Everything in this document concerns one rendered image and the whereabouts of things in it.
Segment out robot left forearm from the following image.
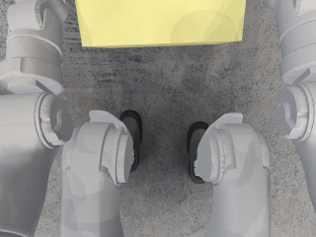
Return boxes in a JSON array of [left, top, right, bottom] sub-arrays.
[[0, 0, 69, 96]]

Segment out robot left thigh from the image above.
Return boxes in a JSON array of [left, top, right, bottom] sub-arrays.
[[60, 121, 132, 237]]

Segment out robot right forearm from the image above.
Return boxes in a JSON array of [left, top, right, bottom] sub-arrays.
[[268, 0, 316, 85]]

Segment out left robot upper arm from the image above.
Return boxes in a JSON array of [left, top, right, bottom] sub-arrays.
[[0, 91, 74, 237]]

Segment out robot right shin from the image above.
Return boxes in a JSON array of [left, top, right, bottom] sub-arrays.
[[194, 113, 272, 182]]

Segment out carton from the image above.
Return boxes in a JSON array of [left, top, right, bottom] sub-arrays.
[[75, 0, 246, 48]]

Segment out right robot upper arm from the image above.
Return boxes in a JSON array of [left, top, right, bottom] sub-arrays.
[[273, 81, 316, 213]]

